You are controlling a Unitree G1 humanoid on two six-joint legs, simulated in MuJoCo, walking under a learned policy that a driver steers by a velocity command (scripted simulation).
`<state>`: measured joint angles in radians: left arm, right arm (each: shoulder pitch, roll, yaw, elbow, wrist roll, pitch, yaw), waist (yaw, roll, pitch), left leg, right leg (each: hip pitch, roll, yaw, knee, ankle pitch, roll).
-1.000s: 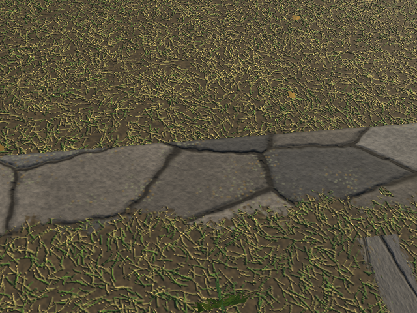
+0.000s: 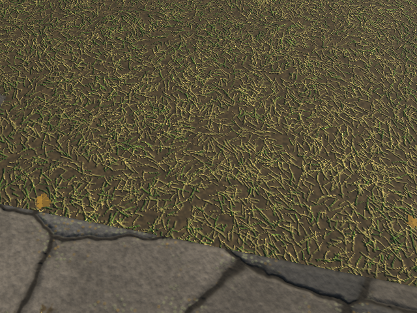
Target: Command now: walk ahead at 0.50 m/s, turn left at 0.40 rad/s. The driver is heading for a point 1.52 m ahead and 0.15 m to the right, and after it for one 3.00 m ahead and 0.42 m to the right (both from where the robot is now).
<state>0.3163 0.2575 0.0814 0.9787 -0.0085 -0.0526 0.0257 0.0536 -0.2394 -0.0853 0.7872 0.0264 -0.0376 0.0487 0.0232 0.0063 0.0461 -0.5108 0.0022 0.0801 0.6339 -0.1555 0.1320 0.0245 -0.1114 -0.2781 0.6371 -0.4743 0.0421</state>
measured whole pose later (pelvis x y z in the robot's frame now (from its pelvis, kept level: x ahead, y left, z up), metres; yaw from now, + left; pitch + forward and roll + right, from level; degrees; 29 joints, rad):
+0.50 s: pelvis +0.28 -0.01 +0.02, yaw +4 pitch +2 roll +1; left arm 0.01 0.24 0.05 0.85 -0.02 -0.10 -0.04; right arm 0.39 -0.25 -0.07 0.95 0.01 -0.06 -0.01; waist -0.07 -0.04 0.01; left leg 0.10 -0.06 -0.01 0.25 -0.38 0.04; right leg -0.58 -0.05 -0.02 0.51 0.02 -0.05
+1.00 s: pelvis +0.56 +0.00 +0.03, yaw +4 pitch +2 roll -2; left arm 0.34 0.25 0.06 0.99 -0.02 -0.08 0.00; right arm 0.04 -0.24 -0.06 0.84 0.02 -0.07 0.02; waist 0.08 0.03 0.01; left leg -0.61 0.09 -0.01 0.55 0.04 0.02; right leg 0.03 0.05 -0.05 0.21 -0.28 -0.03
